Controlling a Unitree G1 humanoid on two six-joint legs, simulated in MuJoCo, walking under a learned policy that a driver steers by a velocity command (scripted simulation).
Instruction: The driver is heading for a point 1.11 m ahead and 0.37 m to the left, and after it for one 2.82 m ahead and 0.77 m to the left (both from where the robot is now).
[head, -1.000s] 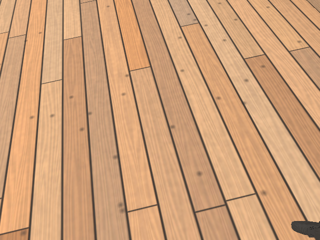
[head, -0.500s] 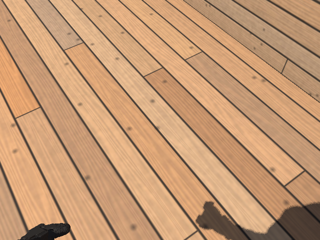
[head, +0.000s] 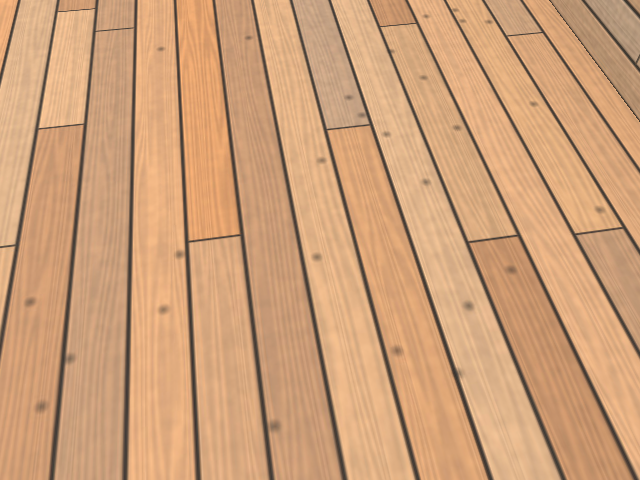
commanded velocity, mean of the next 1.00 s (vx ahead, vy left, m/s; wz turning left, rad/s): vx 0.24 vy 0.00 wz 0.49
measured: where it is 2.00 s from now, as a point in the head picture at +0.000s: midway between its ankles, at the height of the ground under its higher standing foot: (215, 396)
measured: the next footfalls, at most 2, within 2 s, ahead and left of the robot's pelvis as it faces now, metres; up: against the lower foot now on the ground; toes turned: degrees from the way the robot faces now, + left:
left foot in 0.06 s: +0.19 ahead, +0.10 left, +0.00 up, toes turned +4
right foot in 0.54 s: +0.24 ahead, -0.11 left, +0.00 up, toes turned +25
